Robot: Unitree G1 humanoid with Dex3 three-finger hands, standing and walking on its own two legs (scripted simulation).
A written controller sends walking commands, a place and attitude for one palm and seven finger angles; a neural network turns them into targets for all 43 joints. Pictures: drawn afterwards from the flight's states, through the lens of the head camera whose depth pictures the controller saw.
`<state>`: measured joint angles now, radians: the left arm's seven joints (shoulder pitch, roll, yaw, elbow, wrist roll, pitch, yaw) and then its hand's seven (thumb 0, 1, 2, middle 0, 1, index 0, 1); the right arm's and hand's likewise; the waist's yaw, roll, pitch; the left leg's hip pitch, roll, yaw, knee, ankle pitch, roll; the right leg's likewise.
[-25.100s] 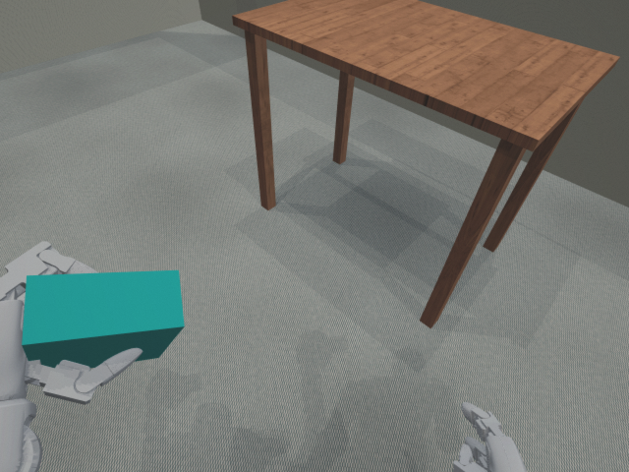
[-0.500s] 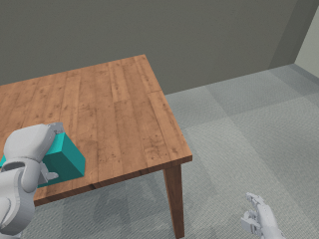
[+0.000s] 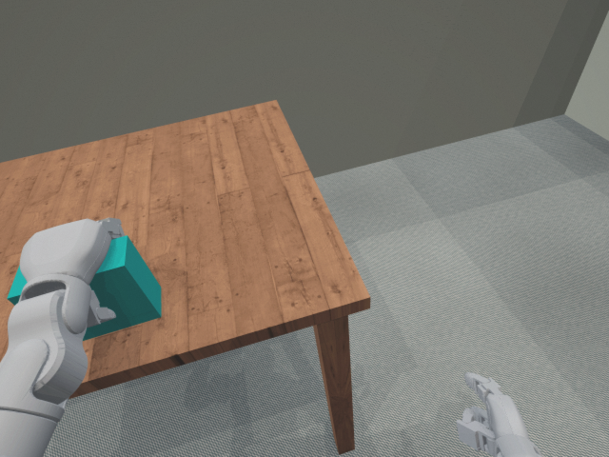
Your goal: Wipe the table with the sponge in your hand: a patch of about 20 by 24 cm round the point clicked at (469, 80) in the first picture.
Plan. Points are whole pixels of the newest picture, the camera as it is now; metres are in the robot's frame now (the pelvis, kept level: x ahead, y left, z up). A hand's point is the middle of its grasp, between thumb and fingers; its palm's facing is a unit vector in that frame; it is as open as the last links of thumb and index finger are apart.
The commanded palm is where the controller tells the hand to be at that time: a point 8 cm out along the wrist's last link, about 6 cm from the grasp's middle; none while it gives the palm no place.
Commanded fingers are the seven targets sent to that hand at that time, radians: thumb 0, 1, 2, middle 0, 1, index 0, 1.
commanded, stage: wipe forward along the first lane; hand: left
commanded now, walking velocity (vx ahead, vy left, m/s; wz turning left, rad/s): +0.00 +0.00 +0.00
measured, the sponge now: (101, 300) +0.26 +0.32 +0.09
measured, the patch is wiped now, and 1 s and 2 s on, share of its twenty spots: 0.00 0.00 0.15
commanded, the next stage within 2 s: slide across to the middle lane in 1.28 s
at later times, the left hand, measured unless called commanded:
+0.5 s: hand (100, 256) +0.30 +0.33 +0.13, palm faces -0.06 +0.00 -1.00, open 9.6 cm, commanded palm +0.29 +0.34 +0.16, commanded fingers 0.00 0.10 1.30 -1.20 -1.60 -1.20 -1.60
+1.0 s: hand (103, 233) +0.34 +0.35 +0.13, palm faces -0.13 +0.03 -0.99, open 9.7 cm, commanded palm +0.34 +0.36 +0.15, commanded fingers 0.00 0.10 1.30 -1.20 -1.60 -1.20 -1.60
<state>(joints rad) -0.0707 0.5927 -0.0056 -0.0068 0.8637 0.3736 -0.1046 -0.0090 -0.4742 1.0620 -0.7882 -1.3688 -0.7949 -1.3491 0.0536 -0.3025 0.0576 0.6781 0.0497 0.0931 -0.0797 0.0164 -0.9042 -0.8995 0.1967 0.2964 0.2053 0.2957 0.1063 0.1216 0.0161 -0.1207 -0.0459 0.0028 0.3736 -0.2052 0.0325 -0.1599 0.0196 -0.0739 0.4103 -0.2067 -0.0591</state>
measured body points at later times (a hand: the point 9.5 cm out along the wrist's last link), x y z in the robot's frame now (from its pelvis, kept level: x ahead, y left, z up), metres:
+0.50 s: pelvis +0.00 -0.02 -0.01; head +0.01 -0.07 +0.44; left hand +0.30 +0.32 +0.18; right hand +0.20 -0.26 -0.13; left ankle +0.00 +0.10 -0.74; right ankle +0.01 -0.08 -0.74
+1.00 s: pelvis -0.01 -0.04 -0.02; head +0.02 -0.07 +0.43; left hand +0.35 +0.34 +0.18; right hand +0.11 -0.31 -0.15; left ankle +0.00 +0.10 -0.74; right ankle +0.01 -0.08 -0.74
